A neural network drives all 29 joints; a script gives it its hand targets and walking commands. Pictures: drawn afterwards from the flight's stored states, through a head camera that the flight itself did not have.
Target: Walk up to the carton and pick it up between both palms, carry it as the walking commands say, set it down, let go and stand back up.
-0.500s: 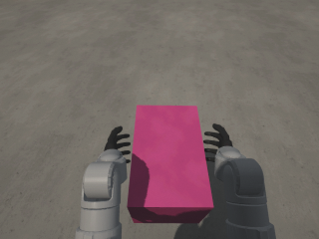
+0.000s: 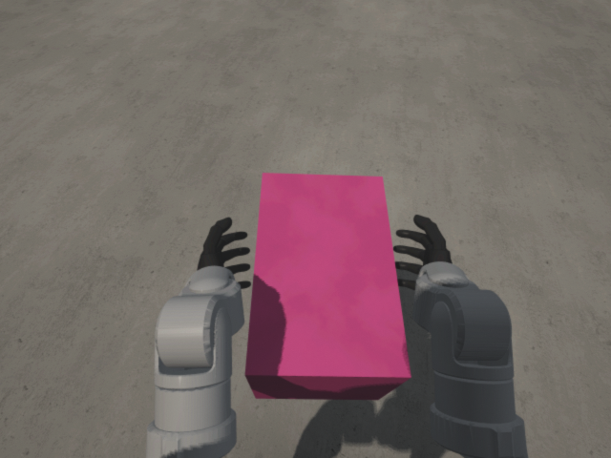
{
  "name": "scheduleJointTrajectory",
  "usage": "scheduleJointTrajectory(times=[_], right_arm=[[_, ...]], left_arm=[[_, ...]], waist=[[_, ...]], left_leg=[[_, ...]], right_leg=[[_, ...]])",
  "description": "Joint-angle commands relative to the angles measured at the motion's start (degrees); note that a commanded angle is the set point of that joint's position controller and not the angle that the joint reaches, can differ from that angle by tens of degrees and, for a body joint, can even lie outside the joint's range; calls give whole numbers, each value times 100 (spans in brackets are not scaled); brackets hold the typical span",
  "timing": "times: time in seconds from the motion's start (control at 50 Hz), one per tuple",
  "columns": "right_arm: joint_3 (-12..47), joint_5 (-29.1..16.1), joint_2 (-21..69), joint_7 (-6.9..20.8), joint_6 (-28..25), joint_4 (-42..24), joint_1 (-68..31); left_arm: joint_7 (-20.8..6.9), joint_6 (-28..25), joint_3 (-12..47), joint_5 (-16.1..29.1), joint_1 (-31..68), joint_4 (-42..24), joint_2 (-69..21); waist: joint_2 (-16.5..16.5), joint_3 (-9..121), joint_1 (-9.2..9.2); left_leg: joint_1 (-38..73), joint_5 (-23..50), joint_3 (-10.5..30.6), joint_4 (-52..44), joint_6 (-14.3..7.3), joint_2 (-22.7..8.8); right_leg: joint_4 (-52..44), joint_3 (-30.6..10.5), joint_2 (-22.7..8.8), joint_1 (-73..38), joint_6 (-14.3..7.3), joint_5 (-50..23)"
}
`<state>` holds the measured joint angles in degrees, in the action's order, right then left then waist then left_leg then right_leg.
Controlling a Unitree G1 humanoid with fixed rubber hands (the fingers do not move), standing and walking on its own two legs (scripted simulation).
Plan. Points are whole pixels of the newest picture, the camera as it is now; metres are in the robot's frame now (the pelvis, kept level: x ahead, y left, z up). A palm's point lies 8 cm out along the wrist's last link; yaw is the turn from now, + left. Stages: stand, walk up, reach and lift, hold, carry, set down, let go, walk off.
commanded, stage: carry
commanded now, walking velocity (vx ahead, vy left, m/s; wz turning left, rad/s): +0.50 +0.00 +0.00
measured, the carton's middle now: (320, 285) +0.35 +0.00 +0.02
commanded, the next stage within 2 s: none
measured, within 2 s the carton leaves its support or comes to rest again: neither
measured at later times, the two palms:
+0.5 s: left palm (239, 143) +0.55 +0.13 +0.12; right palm (396, 144) +0.56 -0.13 +0.11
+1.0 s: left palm (231, 70) +0.81 +0.17 +0.11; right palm (354, 67) +0.81 -0.08 +0.12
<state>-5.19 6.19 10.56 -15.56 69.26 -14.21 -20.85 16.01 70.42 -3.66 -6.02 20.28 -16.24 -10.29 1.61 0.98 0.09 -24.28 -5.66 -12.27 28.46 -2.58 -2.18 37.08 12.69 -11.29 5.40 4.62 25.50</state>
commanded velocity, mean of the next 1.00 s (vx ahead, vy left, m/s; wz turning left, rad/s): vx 0.50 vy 0.00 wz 0.00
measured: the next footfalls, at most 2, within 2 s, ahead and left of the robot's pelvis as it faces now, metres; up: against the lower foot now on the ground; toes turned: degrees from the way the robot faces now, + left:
right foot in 0.44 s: +0.40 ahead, -0.09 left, +0.00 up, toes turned -9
left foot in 0.90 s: +0.59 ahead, +0.15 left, +0.00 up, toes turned +14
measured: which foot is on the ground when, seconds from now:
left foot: down 0.00-0.46, up 0.48-0.88, down 0.90-1.00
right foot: up 0.00-0.42, down 0.44-0.90, up 0.92-1.00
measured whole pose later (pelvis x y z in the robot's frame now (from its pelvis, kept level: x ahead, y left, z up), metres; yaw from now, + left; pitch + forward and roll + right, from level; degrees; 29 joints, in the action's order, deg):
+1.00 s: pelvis +0.51 +0.04 +0.02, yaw +0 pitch +3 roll +0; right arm -2.9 5.7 10.1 -15.2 70.8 -12.0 -19.4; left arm 15.5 70.4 -4.3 -6.7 18.3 -14.4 -9.7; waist 1.8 2.5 -0.8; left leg -18.1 -9.9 -13.9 25.0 -2.6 -3.6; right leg 55.2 6.6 -4.5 21.5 1.6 26.1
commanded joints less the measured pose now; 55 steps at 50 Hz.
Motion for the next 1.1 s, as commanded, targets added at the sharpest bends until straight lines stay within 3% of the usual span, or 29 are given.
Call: scheduleJointTrajectory(times=[0.0, 0.02, 0.04, 0.08, 0.14, 0.2, 0.3, 0.36, 0.38, 0.4, 0.42, 0.44, 0.46, 0.48, 0.5, 0.54, 0.56, 0.66, 0.7, 0.78, 0.84, 0.86, 0.88, 0.9, 0.92, 0.96, 1.0, 1.02, 1.08], right_arm=[[2724, -1716, 5761, 1299, -36, -171, -1233], [2868, -1809, 5933, 1300, -91, -507, -1354], [2931, -1852, 6172, 1338, -128, -454, -1302], [3000, -1912, 6424, 1423, -247, -437, -1249], [3153, -2186, 6375, 1534, -418, -1054, -1493], [3313, -2209, 6149, 1553, -376, -1168, -1308], [3289, -2062, 5781, 1510, -236, -1070, -1048], [3233, -1886, 5585, 1421, -101, -1117, -932], [3235, -1906, 5535, 1396, -30, -1043, -1054], [3150, -1790, 5479, 1378, -16, -983, -990], [3120, -1768, 5419, 1379, 51, -833, -1128], [3048, -1721, 5344, 1377, 115, -579, -1228], [3051, -1747, 5356, 1399, 129, -540, -1217], [3095, -1877, 5593, 1469, 129, -476, -1447], [3181, -1999, 5911, 1504, 56, -540, -1633], [3306, -2147, 6361, 1529, -124, -864, -1927], [3291, -2120, 6400, 1499, -179, -832, -1638], [3328, -1992, 6323, 1415, -270, -913, -1572], [3238, -1929, 6246, 1389, -239, -875, -1396], [3288, -1942, 6079, 1343, -161, -947, -1367], [3178, -1923, 5864, 1348, -7, -590, -1085], [3161, -1991, 5782, 1380, 0, -707, -1207], [3033, -1900, 5598, 1374, 18, -683, -1285], [2949, -1770, 5457, 1290, 72, -431, -1319], [2916, -1766, 5567, 1305, 78, -208, -1097], [2909, -1805, 6025, 1347, -37, -370, -1267], [2991, -1901, 6266, 1405, -114, -574, -1321], [3078, -1973, 6235, 1431, -187, -689, -1431], [3120, -2062, 6202, 1482, -251, -868, -1339]], left_arm=[[-1364, -127, 2743, 1895, 1729, -259, -5825], [-1424, -122, 2831, 2002, 1565, -223, -6110], [-1469, -206, 2948, 2105, 1745, -364, -6302], [-1505, -378, 3174, 2216, 2106, -694, -6527], [-1405, -555, 3220, 2082, 1888, -836, -6620], [-1364, -572, 3128, 1993, 1500, -881, -6370], [-1323, -448, 3121, 1897, 1400, -982, -5950], [-1367, -270, 3010, 1923, 1247, -741, -5885], [-1360, -228, 2824, 1820, 1146, -630, -5724], [-1374, -205, 2892, 1916, 1265, -646, -5795], [-1354, -152, 2762, 1850, 1113, -450, -5711], [-1357, -119, 2693, 1807, 1288, -260, -5515], [-1358, -79, 2721, 1804, 1154, -60, -5668], [-1352, -96, 2735, 1784, 1355, -108, -5870], [-1377, -161, 2779, 1871, 1503, -195, -6176], [-1461, -314, 2909, 2136, 1934, -553, -6612], [-1469, -370, 2812, 2140, 1739, -558, -6595], [-1490, -410, 2840, 2084, 1407, -567, -6366], [-1470, -408, 2844, 2123, 1477, -730, -6277], [-1456, -355, 2846, 2110, 1430, -834, -6001], [-1337, -264, 2789, 1903, 1418, -767, -5761], [-1320, -215, 2770, 1785, 1424, -694, -5648], [-1313, -164, 2741, 1763, 1598, -563, -5612], [-1325, -39, 2546, 1666, 1198, -120, -5615], [-1329, -28, 2604, 1681, 1155, -119, -5595], [-1445, -109, 2959, 2027, 1773, -342, -6186], [-1482, -246, 3051, 2174, 2037, -611, -6486], [-1465, -315, 3050, 2079, 1927, -590, -6427], [-1391, -421, 3124, 2077, 1840, -891, -6387]], waist=[[-1428, 2834, -268], [-789, 2752, -248], [-449, 2604, -206], [-963, 2397, -135], [-1216, 2453, -161], [-840, 2347, -154], [-1226, 1829, -149], [-866, 1736, -99], [-522, 1860, -52], [-394, 2048, 56], [-187, 2176, 196], [1149, 2013, 238], [1205, 1962, 169], [502, 1935, 139], [129, 1960, 126], [263, 2074, 77], [526, 2202, 71], [666, 1951, 129], [574, 2008, 118], [966, 2004, 151], [461, 2201, 15], [27, 2644, -129], [-419, 2811, -211], [-1106, 2507, -210], [-1329, 2483, -234], [-747, 1986, -162], [-929, 1973, -110], [-1089, 1996, -108], [-1139, 2072, -139]], left_leg=[[4766, 1044, 3640, -1004, -1163, -2037], [4584, 1559, 3553, -886, -1180, -2163], [4231, 1690, 3074, -806, -980, -2034], [3538, 1326, 2087, -1065, -604, -1690], [3591, 1421, 1683, -1275, -612, -1539], [3558, 1629, 1288, -1179, -614, -1445], [3209, 1455, 992, -1256, -450, -1307], [2982, 2231, 577, -588, -272, -1251], [2633, 1995, 295, -19, -108, -1070], [1904, 1832, 137, 774, 56, -872], [795, 1403, 9, 1827, 233, -667], [-740, -974, 88, 3207, 377, 33], [-1572, -2408, 843, 4202, 354, 94], [-1546, -2274, 1268, 4600, 288, -226], [-1474, -1841, 1316, 4469, 338, -354], [-1053, -1266, 1207, 3424, 427, -584], [-818, -1284, 1026, 2888, 458, -419], [-884, -706, 673, 1383, 527, -310], [-610, -205, 522, 1106, 522, -168], [-121, -97, 90, 74, 469, 76], [1525, 2, -385, -1101, 362, 274], [2776, -147, -1, -1034, 228, -150], [3621, -255, 1586, -934, -163, -1289], [4256, 571, 3407, -1253, -876, -2176], [4575, 1334, 3457, -956, -1251, -2331], [3562, 770, 2821, -1236, -864, -2200], [2879, 169, 1813, -1541, -552, -1857], [2769, -289, 1631, -1637, -476, -1766], [2956, 86, 1122, -1519, -448, -1469]], right_leg=[[3066, -413, 803, 3518, -126, 506], [3138, -914, 639, 3678, -243, 531], [3120, -1043, 447, 3624, -255, 257], [2046, -1068, 308, 3108, -301, -276], [1339, -505, 687, 3082, -291, -856], [480, -424, 756, 3039, -305, -1234], [-575, -246, 903, 2562, -423, -1877], [-1056, 71, 991, 1646, -502, -1891], [-1121, 262, 1087, 918, -541, -1661], [-1173, 93, 1021, -140, -686, -1315], [-1181, -687, 507, -1157, -941, -1108], [-2248, -3153, -854, -1731, -1524, -830], [-2501, -4148, -1582, -1713, -2000, -1325], [-2520, -3945, -1579, -1160, -2041, -990], [-2455, -3222, -1318, -1015, -1897, -1591], [-2519, -1948, -871, -740, -1352, -1683], [-2447, -1600, -703, -799, -1239, -2028], [-2659, -1246, -830, -980, -1388, -2552], [-2496, -916, -587, -998, -1238, -3126], [-2006, -368, -357, -1344, -969, -3976], [-839, 44, -34, -890, -702, -4124], [26, 81, -15, -153, -537, -3550], [1210, 157, 252, 1184, -308, -1986], [2208, 147, 949, 2931, -137, -189], [2662, -743, 725, 3679, -260, 457], [2278, -1184, 341, 3475, -342, 192], [1274, -972, 347, 2806, -380, -472], [963, -826, 452, 2696, -403, -584], [177, -430, 706, 2638, -313, -1075]])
